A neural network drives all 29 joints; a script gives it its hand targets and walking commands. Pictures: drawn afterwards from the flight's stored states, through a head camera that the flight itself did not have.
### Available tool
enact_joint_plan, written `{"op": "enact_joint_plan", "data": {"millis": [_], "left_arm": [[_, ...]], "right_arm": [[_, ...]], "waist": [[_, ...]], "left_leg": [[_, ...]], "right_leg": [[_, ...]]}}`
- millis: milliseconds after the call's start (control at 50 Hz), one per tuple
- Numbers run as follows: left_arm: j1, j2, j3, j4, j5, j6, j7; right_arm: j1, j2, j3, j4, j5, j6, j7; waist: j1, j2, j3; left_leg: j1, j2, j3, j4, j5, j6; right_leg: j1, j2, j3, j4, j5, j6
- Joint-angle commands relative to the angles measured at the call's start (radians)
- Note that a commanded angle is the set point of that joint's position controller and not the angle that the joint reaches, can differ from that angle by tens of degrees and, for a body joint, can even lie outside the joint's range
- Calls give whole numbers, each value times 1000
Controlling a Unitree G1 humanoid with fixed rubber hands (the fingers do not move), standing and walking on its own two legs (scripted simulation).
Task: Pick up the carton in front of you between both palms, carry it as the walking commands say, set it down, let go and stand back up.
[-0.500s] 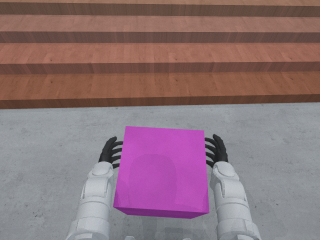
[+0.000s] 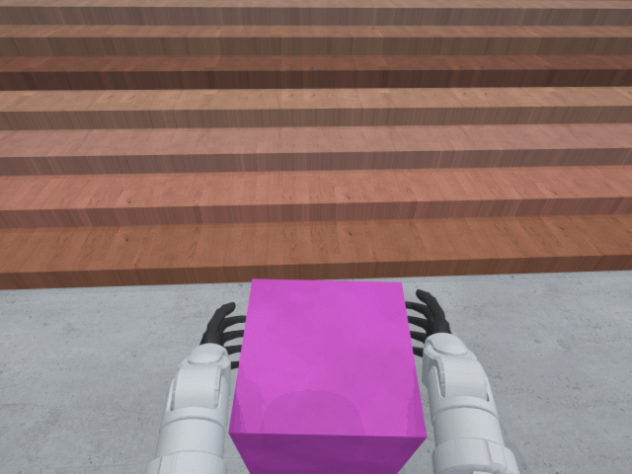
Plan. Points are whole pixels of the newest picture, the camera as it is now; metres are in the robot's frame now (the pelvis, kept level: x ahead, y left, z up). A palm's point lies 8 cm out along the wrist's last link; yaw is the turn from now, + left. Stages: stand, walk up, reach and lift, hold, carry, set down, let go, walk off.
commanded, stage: reach and lift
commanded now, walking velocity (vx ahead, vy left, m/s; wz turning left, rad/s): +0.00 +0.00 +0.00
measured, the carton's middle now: (324, 385) +0.29 +0.00 -0.06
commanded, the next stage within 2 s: hold in 0.82 s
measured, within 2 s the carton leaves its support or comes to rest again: neither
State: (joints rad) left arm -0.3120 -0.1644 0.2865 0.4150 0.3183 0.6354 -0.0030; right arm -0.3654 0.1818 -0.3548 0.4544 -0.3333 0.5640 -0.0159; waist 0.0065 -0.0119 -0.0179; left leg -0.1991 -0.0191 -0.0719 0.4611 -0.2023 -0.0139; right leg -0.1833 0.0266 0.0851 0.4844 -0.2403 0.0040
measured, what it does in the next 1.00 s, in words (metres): stands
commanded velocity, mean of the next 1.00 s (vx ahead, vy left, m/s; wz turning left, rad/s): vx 0.00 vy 0.00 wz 0.00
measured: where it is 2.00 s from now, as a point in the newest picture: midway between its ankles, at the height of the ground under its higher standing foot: outside the picture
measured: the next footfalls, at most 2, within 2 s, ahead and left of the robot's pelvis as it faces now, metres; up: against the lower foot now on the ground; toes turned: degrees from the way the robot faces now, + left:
left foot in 1.72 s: +0.24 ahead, +0.11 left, +0.00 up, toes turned +9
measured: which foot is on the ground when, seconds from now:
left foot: down 0.00-1.00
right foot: down 0.00-1.00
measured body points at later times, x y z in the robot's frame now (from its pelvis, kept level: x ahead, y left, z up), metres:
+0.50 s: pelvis +0.01 +0.00 +0.01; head -0.02 +0.01 +0.45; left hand +0.31 +0.15 +0.02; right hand +0.33 -0.15 +0.04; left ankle +0.03 +0.13 -0.74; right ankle +0.02 -0.12 -0.74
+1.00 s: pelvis +0.01 +0.00 +0.01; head -0.03 +0.01 +0.46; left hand +0.31 +0.15 +0.05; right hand +0.32 -0.15 +0.06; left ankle +0.03 +0.13 -0.74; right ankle +0.02 -0.12 -0.74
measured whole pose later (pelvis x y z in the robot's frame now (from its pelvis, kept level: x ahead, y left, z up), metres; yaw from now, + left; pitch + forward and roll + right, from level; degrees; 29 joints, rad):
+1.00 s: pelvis +0.01 +0.00 +0.01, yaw +0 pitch -7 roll +0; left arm -0.22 -0.14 0.17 0.20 0.26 0.77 0.01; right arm -0.27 0.15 -0.23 0.24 -0.28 0.71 -0.01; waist 0.00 -0.01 0.00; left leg -0.04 -0.02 -0.07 0.33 -0.16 -0.01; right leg -0.02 0.02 0.09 0.34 -0.20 0.01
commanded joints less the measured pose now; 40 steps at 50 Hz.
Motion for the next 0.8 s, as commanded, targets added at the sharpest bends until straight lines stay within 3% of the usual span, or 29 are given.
{"op": "enact_joint_plan", "data": {"millis": [0,160,520,780], "left_arm": [[-658,-924,-515,-63,-247,-74,-258],[-654,-924,-516,-64,-237,-62,-251],[-509,-916,-564,-180,-273,-15,-234],[-488,-899,-583,-236,-290,15,-231]], "right_arm": [[-458,1003,513,100,220,12,286],[-464,985,512,96,213,20,287],[-331,944,558,-28,242,63,280],[-308,940,590,-89,262,94,272]], "waist": [[-1,-3,-222],[-2,8,-241],[-3,13,-243],[-2,7,-218]], "left_leg": [[116,-62,16,-59,18,24],[143,-62,18,-77,36,14],[229,-68,6,-115,225,1],[240,-73,4,-125,223,5]], "right_leg": [[-25,46,-10,-103,34,-7],[2,53,-19,-115,52,-5],[85,65,-13,-148,230,3],[107,63,-7,-161,246,8]]}}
